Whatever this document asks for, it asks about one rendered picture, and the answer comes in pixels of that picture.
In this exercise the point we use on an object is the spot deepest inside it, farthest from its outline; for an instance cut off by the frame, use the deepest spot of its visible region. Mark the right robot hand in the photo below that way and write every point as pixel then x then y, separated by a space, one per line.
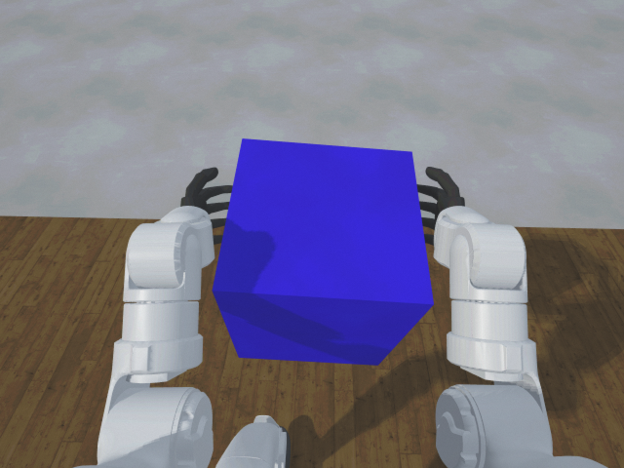
pixel 449 197

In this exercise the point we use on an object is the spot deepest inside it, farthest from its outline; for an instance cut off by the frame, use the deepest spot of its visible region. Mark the left robot thigh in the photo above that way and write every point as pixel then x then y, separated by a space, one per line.
pixel 257 445

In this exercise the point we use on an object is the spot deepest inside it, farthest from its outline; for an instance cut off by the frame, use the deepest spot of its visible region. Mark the carton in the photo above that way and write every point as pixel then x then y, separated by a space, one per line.
pixel 323 256

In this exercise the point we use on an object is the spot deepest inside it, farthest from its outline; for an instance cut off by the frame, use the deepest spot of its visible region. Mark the left robot shin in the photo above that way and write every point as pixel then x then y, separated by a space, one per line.
pixel 265 418

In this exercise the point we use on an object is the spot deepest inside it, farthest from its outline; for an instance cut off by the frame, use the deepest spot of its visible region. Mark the left robot forearm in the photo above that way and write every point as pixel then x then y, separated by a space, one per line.
pixel 163 269

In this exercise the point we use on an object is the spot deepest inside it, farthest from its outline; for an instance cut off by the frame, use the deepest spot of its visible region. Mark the robot right upper arm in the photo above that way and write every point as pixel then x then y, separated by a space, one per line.
pixel 496 426

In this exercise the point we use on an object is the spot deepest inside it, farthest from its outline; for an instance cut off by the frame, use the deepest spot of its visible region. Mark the robot left upper arm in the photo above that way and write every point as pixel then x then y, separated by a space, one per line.
pixel 157 427

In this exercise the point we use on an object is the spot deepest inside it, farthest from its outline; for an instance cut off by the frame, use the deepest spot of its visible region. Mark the right robot forearm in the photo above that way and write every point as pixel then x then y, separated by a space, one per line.
pixel 487 265

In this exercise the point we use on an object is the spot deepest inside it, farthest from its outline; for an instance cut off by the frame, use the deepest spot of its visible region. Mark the left robot hand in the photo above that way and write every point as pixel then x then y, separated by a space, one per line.
pixel 196 196

